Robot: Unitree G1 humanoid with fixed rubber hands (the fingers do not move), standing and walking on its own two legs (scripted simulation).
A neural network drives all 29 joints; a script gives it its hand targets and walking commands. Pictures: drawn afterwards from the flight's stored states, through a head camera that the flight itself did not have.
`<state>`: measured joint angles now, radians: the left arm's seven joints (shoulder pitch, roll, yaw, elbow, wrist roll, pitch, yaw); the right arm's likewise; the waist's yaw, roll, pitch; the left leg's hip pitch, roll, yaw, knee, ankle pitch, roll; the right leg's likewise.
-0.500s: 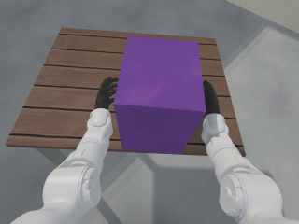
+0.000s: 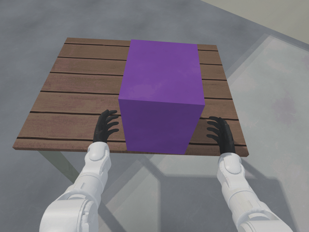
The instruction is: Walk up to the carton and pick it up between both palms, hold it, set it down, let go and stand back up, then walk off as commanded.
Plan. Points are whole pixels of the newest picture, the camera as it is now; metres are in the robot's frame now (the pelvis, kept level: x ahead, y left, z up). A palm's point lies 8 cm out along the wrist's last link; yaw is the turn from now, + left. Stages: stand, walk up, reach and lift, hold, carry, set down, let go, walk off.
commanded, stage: set down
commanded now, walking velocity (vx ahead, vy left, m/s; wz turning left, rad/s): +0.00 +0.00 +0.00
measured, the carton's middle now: (159, 101) +0.52 +0.02 +0.01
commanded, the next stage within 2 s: none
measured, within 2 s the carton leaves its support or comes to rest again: neither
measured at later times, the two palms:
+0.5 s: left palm (88, 161) +0.31 +0.20 -0.01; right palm (236, 174) +0.29 -0.18 +0.01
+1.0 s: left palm (73, 192) +0.24 +0.22 -0.01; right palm (243, 205) +0.22 -0.18 +0.00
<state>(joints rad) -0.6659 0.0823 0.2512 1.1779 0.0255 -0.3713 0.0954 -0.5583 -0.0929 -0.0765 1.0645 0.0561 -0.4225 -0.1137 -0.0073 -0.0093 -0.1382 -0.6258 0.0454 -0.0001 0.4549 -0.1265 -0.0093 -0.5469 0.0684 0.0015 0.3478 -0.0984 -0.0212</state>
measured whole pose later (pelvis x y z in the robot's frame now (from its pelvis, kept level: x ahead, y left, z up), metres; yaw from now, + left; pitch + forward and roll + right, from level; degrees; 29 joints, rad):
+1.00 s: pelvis +0.00 +0.01 +0.01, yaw +1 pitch +1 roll -2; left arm 0.04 0.09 0.07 0.56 -0.10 -0.22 0.07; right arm 0.14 -0.10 0.01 0.49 0.11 -0.29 -0.07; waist -0.01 -0.01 -0.07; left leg -0.29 0.02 0.00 0.45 -0.18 0.00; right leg -0.22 0.05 0.00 0.36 -0.16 -0.02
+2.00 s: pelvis +0.02 +0.00 +0.01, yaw +1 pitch +0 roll -1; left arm 0.13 0.10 0.06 0.51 -0.10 -0.01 0.04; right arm 0.22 -0.10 0.01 0.51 0.11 -0.22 -0.05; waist -0.01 -0.01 -0.01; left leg -0.24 0.02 0.00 0.43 -0.19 0.00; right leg -0.18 0.04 0.00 0.36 -0.19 -0.02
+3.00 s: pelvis +0.03 +0.00 +0.01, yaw +1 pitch +1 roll -1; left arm 0.13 0.10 0.06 0.51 -0.02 0.13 0.03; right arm 0.17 -0.12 0.01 0.70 0.08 -0.22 -0.01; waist -0.01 -0.01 0.04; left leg -0.24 0.02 0.00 0.43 -0.20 0.00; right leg -0.18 0.04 0.00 0.36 -0.20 -0.02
